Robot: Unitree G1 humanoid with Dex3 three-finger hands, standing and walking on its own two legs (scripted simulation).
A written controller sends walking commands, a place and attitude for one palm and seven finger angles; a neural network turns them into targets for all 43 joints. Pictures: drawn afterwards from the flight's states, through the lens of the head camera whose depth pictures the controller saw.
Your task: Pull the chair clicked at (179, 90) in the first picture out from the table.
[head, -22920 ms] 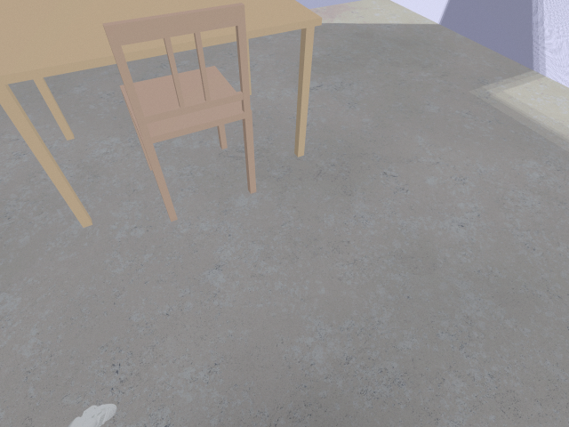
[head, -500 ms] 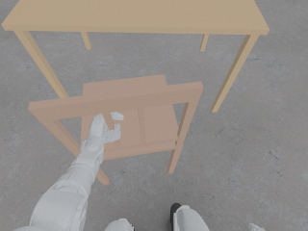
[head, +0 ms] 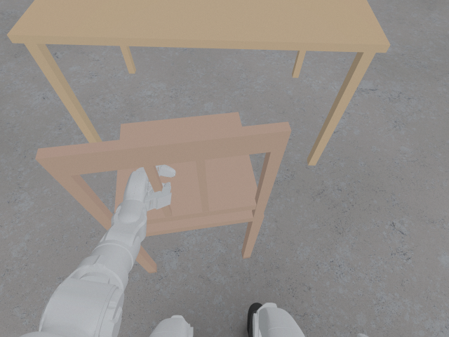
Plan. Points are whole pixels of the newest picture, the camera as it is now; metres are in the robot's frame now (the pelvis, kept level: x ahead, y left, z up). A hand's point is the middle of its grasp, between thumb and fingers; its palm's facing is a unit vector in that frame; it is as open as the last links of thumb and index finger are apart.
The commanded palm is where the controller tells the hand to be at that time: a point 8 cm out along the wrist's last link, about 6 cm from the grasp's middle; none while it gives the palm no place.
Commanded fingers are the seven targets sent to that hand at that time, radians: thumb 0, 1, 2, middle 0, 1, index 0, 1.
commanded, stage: step backward, pulling the chair out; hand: left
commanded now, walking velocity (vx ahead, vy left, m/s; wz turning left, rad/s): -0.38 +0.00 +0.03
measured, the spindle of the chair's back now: (159, 192) +0.40 +0.15 -0.08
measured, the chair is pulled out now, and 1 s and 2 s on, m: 0.39 0.46 0.58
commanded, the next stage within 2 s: stop walking, hand still on the chair in 1.64 s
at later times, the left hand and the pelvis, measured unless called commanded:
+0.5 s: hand (164, 201) +0.36 +0.13 -0.04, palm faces +0.01 -0.98 -0.18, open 5.1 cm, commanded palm +0.37 +0.18 -0.04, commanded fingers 0.00 0.90 0.90 -0.50 -1.45 -0.50 -1.45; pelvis -0.02 +0.00 +0.01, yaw +0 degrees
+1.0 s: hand (160, 224) +0.31 +0.13 -0.04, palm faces +0.04 -0.98 -0.19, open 5.1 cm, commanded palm +0.32 +0.19 -0.04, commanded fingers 0.00 0.90 0.90 -0.50 -1.45 -0.50 -1.45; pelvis -0.07 +0.00 +0.00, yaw +1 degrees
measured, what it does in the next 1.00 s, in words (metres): steps on the spot: left foot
